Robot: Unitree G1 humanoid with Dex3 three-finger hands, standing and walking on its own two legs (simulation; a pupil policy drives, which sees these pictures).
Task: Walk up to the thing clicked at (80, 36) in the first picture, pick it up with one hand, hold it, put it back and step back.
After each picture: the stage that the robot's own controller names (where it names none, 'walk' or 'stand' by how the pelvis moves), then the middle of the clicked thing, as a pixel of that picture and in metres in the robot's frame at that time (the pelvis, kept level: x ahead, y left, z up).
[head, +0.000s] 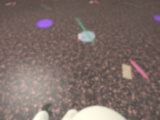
stand; (79, 36) +1.81 +0.30 -0.72
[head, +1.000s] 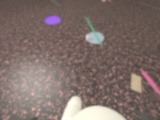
walk; (87, 37) +1.68 +0.20 -0.70
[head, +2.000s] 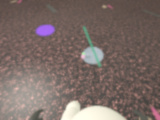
walk; (83, 55) +1.11 +0.17 -0.70
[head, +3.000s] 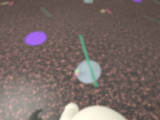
walk; (77, 72) +0.72 +0.19 -0.70
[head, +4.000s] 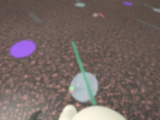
walk; (71, 89) +0.46 +0.18 -0.70
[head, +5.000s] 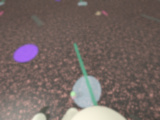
stand; (73, 95) +0.37 +0.20 -0.71
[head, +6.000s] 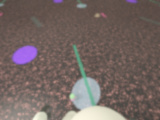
stand; (72, 97) +0.35 +0.20 -0.72
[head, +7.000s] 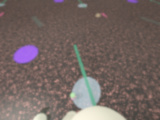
stand; (73, 96) +0.37 +0.20 -0.73
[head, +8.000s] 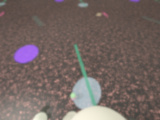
stand; (73, 96) +0.36 +0.19 -0.73
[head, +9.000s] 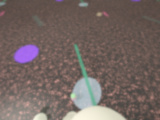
stand; (73, 96) +0.35 +0.19 -0.73
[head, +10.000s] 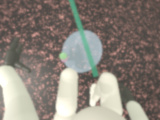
go down; (63, 57) +0.44 +0.22 -0.36
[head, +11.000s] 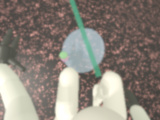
approach; (64, 56) +0.44 +0.23 -0.31
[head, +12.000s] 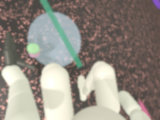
close in; (33, 51) +0.43 +0.28 -0.22
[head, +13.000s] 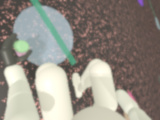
close; (22, 49) +0.43 +0.29 -0.22
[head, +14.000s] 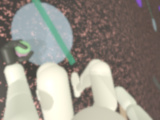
lift; (23, 49) +0.41 +0.28 -0.23
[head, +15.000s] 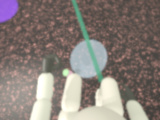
lift; (68, 73) +0.34 +0.23 -0.41
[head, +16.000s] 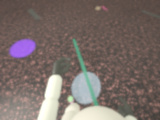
close; (71, 99) +0.28 +0.19 -0.67
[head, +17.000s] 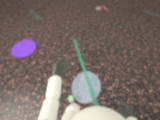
close; (71, 99) +0.28 +0.19 -0.68
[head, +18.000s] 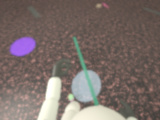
stand; (71, 97) +0.28 +0.19 -0.67
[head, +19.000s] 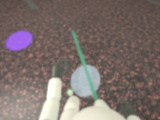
stand; (70, 92) +0.29 +0.19 -0.65
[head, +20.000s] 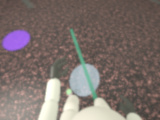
stand; (69, 92) +0.29 +0.20 -0.63
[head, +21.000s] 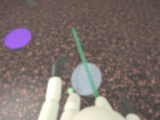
stand; (70, 91) +0.29 +0.19 -0.62
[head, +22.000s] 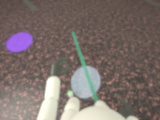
stand; (70, 94) +0.28 +0.19 -0.65
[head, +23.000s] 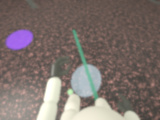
close; (70, 92) +0.29 +0.19 -0.62
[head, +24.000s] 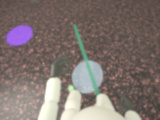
stand; (71, 89) +0.30 +0.20 -0.59
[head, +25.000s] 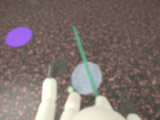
stand; (70, 90) +0.29 +0.19 -0.61
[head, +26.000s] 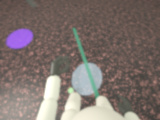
close; (71, 91) +0.30 +0.19 -0.60
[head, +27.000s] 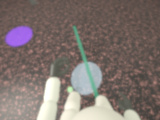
close; (70, 90) +0.30 +0.20 -0.60
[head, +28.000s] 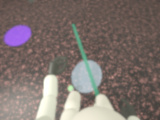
close; (71, 89) +0.30 +0.20 -0.60
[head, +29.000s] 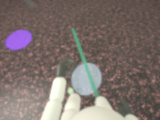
stand; (71, 91) +0.30 +0.20 -0.62
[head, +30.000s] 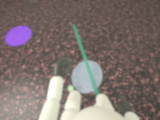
close; (71, 89) +0.30 +0.20 -0.59
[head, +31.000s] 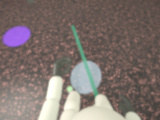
close; (70, 89) +0.30 +0.20 -0.60
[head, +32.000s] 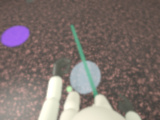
close; (69, 89) +0.30 +0.19 -0.60
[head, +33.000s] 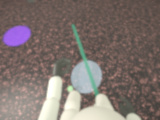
close; (70, 89) +0.30 +0.20 -0.59
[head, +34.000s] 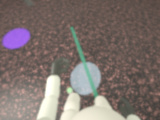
close; (70, 91) +0.29 +0.20 -0.61
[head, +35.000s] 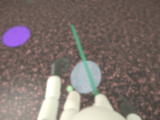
close; (70, 89) +0.30 +0.20 -0.60
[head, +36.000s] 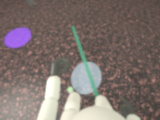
close; (70, 90) +0.29 +0.20 -0.61
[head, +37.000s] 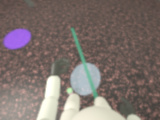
close; (70, 91) +0.30 +0.20 -0.62
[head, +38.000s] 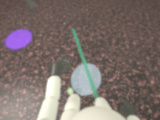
close; (70, 91) +0.29 +0.20 -0.62
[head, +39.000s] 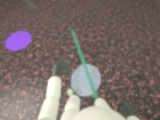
close; (70, 92) +0.29 +0.20 -0.63
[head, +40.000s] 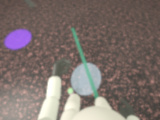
close; (70, 91) +0.29 +0.19 -0.62
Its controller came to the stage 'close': yes
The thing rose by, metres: 0.01
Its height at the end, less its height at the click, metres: +0.00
